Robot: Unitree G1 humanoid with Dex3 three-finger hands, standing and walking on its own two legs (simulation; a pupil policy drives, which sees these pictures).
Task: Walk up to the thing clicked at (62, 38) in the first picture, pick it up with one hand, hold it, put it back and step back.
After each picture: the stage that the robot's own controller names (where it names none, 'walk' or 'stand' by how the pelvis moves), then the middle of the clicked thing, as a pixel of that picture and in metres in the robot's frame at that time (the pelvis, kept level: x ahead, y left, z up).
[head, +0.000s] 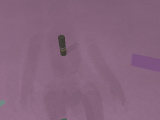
stand; (62, 45) +1.25 +0.24 -0.66
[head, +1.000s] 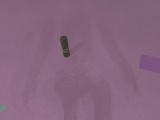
walk; (65, 47) +1.13 +0.28 -0.65
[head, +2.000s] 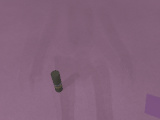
walk; (57, 81) +0.73 +0.28 -0.64
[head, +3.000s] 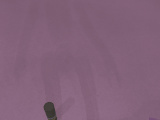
stand; (50, 113) +0.49 +0.22 -0.64
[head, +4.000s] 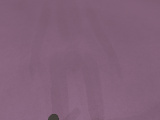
stand; out of the picture +0.42 +0.21 -0.65
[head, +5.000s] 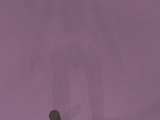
stand; out of the picture +0.41 +0.20 -0.64
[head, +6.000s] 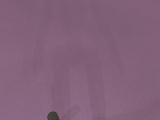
stand; out of the picture +0.41 +0.22 -0.66
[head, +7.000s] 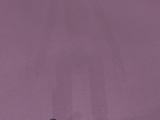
stand; out of the picture +0.39 +0.22 -0.66
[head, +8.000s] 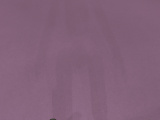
stand; out of the picture +0.39 +0.23 -0.66
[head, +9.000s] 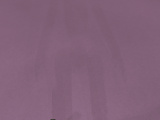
go down; out of the picture +0.39 +0.23 -0.66
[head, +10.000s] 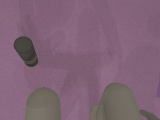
go down; (28, 54) +0.48 +0.22 -0.32
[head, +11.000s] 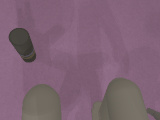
approach; (25, 48) +0.49 +0.22 -0.27
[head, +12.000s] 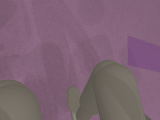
close in; out of the picture +0.49 +0.26 -0.18
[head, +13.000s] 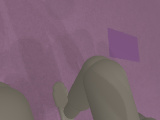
close; out of the picture +0.48 +0.28 -0.17
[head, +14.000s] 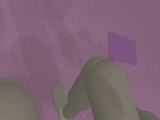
lift; out of the picture +0.44 +0.26 -0.18
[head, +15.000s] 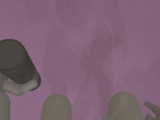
lift; (22, 71) +0.34 +0.20 +0.00
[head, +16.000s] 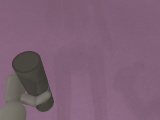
hold; (37, 86) +0.32 +0.17 +0.04
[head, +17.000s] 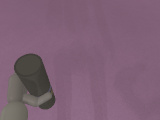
hold; (39, 86) +0.32 +0.16 +0.04
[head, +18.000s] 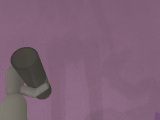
crouch; (35, 78) +0.36 +0.17 -0.01
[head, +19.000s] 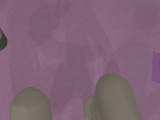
lower; out of the picture +0.50 +0.23 -0.05
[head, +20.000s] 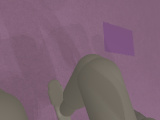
lower; out of the picture +0.48 +0.27 -0.18
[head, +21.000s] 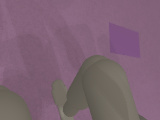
lower; out of the picture +0.47 +0.28 -0.18
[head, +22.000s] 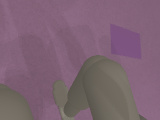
lower; out of the picture +0.47 +0.28 -0.18
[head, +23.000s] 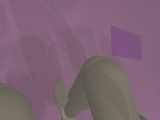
lower; out of the picture +0.47 +0.27 -0.17
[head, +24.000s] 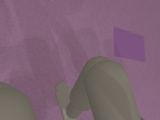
open; out of the picture +0.47 +0.25 -0.18
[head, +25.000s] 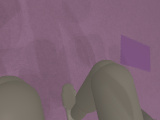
stand; out of the picture +0.47 +0.25 -0.18
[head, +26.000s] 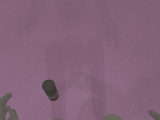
stand; (51, 91) +0.44 +0.18 -0.49
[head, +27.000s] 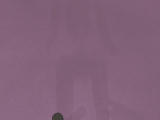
stand; out of the picture +0.40 +0.17 -0.60
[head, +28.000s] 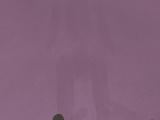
stand; out of the picture +0.40 +0.17 -0.60
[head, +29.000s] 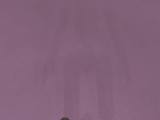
stand; out of the picture +0.41 +0.16 -0.65
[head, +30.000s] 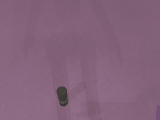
walk; (62, 97) +0.49 +0.13 -0.64
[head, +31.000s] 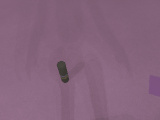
walk; (63, 72) +0.75 +0.23 -0.63
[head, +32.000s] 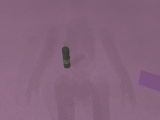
stand; (66, 58) +1.06 +0.19 -0.64
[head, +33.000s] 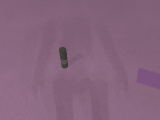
stand; (63, 58) +1.04 +0.21 -0.66
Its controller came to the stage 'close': yes
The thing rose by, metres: 0.69
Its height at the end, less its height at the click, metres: +0.00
